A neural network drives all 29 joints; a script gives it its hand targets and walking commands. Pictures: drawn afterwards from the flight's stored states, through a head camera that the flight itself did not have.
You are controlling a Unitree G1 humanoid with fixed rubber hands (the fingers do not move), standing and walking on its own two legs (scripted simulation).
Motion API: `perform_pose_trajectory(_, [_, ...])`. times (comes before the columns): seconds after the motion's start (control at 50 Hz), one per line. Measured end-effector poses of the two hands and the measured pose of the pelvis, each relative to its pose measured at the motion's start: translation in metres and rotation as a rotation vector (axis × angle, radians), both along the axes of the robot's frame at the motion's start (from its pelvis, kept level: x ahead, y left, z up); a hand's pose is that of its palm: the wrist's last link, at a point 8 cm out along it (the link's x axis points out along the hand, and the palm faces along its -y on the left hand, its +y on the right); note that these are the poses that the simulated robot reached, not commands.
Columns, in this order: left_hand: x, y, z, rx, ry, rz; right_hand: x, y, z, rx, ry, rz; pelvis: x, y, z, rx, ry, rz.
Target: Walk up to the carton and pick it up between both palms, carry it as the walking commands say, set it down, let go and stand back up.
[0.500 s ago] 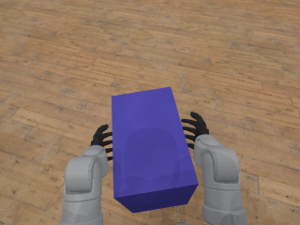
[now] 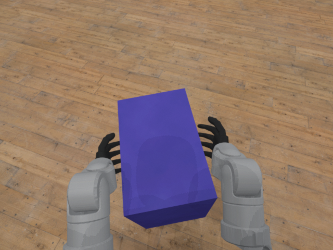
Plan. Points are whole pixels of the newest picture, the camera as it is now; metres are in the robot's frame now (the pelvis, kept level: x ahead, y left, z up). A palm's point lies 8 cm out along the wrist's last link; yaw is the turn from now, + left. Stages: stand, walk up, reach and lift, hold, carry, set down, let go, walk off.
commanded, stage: carry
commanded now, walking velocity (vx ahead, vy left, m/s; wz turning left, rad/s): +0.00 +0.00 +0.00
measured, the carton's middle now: (164, 162) +0.33 +0.01 +0.00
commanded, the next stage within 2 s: none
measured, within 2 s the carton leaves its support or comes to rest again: neither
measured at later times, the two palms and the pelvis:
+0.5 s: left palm (132, 98) +0.48 +0.10 +0.07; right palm (226, 91) +0.50 -0.15 +0.09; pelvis +0.19 -0.02 +0.00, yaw -1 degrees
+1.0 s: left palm (142, 60) +0.66 +0.08 +0.06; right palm (218, 51) +0.69 -0.17 +0.08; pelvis +0.38 -0.05 -0.02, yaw +2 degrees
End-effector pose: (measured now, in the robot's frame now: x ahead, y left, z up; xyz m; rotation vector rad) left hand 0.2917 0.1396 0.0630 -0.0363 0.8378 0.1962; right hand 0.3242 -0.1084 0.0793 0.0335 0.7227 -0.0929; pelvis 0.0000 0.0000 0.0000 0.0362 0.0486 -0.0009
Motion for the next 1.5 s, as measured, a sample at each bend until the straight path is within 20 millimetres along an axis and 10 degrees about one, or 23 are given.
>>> perform_pose_trajectory(0.86, [0.317,-0.057,-0.002,0.080,0.024,-0.102,0.302,-0.059,-0.013,0.041,0.008,-0.058,0.325,-0.034,-0.011,-0.008,0.016,-0.005])
perform_pose_trajectory(1.5, [0.565,-0.088,-0.011,0.075,-0.014,-0.065,0.565,-0.088,-0.011,0.029,-0.047,-0.014,0.579,-0.077,-0.022,-0.013,0.025,-0.014])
